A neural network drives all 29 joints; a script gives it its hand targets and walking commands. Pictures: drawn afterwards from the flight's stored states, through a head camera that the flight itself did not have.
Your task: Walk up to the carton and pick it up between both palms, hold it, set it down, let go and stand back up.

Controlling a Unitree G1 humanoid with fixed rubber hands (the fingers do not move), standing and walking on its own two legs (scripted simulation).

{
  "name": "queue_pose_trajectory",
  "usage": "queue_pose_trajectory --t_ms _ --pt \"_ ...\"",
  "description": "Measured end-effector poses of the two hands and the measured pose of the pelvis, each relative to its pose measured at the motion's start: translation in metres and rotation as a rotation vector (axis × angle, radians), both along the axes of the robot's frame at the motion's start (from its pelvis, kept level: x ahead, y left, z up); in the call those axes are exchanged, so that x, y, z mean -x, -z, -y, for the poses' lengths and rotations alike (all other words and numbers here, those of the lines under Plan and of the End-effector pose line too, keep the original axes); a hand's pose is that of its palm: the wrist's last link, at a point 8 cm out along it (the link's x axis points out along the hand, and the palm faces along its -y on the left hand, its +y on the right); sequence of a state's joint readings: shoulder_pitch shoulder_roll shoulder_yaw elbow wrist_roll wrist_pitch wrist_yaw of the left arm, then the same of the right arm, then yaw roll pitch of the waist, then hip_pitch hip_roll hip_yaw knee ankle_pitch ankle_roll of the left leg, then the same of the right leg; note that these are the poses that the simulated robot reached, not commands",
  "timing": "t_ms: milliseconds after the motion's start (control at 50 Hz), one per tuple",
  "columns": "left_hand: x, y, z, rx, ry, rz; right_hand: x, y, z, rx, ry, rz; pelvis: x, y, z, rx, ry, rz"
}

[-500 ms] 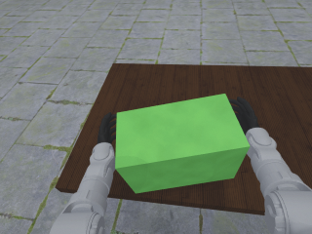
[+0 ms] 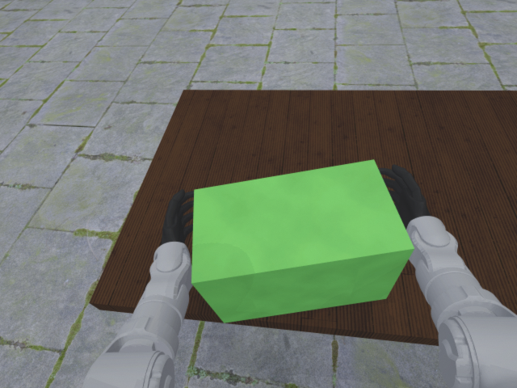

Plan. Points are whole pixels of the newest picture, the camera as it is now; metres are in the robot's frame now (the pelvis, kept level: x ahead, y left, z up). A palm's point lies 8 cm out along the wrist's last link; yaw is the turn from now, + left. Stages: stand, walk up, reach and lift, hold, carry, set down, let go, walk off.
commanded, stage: set down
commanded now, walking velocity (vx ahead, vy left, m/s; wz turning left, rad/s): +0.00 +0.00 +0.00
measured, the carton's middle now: (294, 246) +0.37 +0.02 -0.02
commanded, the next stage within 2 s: none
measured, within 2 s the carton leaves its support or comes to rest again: neither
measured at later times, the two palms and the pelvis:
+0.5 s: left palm (173, 236) +0.35 +0.22 +0.02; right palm (408, 214) +0.42 -0.16 +0.01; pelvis -0.02 +0.00 -0.01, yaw +0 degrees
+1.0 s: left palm (174, 239) +0.34 +0.22 +0.01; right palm (411, 217) +0.42 -0.17 +0.01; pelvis -0.04 +0.00 -0.02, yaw -1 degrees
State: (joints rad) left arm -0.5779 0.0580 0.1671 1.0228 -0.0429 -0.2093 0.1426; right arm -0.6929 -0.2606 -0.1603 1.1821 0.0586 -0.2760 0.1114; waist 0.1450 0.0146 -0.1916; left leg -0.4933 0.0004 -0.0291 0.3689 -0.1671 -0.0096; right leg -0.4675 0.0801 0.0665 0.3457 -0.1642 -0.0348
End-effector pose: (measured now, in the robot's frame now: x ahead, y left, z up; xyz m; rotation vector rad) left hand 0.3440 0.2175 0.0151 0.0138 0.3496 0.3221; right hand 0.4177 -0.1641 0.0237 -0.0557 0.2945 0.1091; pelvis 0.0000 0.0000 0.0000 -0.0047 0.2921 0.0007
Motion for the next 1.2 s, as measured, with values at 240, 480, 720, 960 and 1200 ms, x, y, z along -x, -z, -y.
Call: queue_pose_trajectory --t_ms 240,480,720,960,1200 --pt "0.004 -0.002 0.0 -0.015 -0.008 0.026 0.003 0.002 0.001 -0.005 -0.006 0.017 0.005 0.002 0.002 -0.003 0.002 -0.017" --pt "-0.001 -0.002 -0.004 -0.039 -0.016 0.03 -0.004 0.01 -0.003 0.006 -0.007 -0.011 0.023 0.011 0.004 -0.007 0.008 -0.062" --pt "-0.006 0.003 -0.004 -0.016 -0.023 0.034 -0.003 0.017 0.0 -0.02 0.024 -0.012 0.032 0.019 0.003 -0.006 0.012 -0.107" --pt "0.0 0.004 -0.004 -0.006 -0.035 0.032 -0.001 0.015 0.002 -0.034 0.031 0.0 0.036 0.021 0.003 -0.007 0.013 -0.113" --pt "0.01 0.013 -0.004 0.0 -0.04 0.002 0.003 0.015 0.012 -0.031 0.051 -0.01 0.038 0.022 0.005 -0.007 0.015 -0.108"
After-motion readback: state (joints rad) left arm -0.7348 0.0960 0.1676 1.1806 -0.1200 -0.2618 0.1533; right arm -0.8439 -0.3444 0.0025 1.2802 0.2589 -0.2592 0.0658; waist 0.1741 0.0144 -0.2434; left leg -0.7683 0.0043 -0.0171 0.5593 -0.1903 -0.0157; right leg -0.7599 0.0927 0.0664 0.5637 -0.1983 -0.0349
